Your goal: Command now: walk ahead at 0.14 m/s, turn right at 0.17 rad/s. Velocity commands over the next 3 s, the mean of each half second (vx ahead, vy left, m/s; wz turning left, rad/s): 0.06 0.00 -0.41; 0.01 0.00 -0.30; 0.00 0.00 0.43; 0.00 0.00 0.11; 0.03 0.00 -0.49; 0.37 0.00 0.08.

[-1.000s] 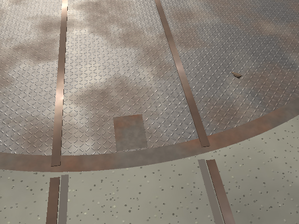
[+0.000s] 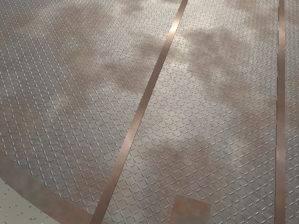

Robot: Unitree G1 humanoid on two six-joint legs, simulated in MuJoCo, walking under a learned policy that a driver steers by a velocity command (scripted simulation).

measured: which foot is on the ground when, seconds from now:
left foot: down 0.00-0.38, up 0.40-0.86, down 0.88-1.00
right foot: up 0.00-0.36, down 0.38-0.88, up 0.90-1.00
